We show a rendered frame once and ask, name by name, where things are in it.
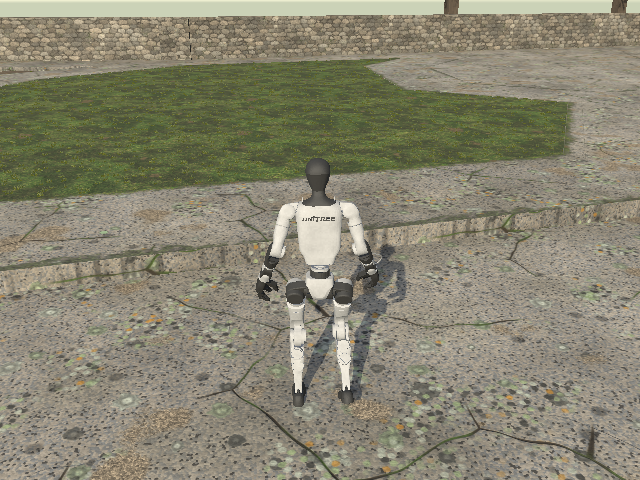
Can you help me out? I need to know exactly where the robot left forearm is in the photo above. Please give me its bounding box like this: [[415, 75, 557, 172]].
[[258, 242, 279, 283]]

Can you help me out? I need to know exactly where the robot left hand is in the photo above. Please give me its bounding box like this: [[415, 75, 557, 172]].
[[255, 278, 279, 301]]

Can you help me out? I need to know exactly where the robot right upper arm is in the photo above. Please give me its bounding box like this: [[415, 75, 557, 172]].
[[339, 201, 368, 256]]

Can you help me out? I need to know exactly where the robot right forearm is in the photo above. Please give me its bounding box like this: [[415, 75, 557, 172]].
[[358, 240, 377, 275]]

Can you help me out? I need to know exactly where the robot torso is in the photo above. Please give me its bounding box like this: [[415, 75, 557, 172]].
[[296, 196, 343, 300]]

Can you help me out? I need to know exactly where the robot head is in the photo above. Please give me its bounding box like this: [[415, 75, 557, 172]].
[[302, 158, 336, 207]]

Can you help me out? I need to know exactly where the robot left upper arm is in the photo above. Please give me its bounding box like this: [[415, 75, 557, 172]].
[[269, 202, 298, 258]]

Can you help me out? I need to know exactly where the robot right hand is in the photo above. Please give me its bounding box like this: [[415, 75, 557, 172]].
[[356, 270, 379, 289]]

